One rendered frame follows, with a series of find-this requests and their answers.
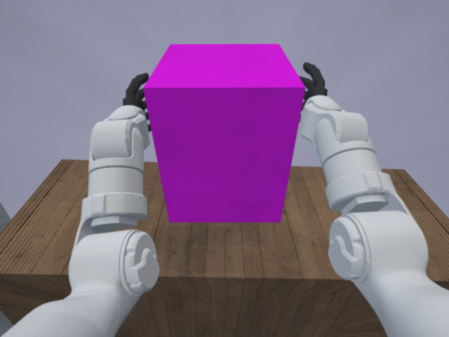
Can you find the robot left forearm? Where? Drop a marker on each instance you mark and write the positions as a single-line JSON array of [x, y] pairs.
[[116, 167]]

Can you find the robot left hand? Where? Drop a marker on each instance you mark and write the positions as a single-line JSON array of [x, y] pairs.
[[134, 96]]

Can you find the carton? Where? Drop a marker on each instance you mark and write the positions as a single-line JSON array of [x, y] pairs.
[[224, 120]]

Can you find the robot right upper arm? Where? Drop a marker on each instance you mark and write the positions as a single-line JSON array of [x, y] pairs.
[[384, 254]]

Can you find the robot left upper arm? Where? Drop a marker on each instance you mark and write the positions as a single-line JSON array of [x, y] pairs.
[[108, 273]]

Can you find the pedestal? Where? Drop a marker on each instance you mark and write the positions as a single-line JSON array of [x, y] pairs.
[[215, 279]]

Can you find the robot right forearm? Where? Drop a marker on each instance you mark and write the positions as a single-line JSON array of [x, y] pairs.
[[353, 174]]

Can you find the robot right hand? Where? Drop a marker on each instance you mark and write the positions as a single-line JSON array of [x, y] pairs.
[[315, 87]]

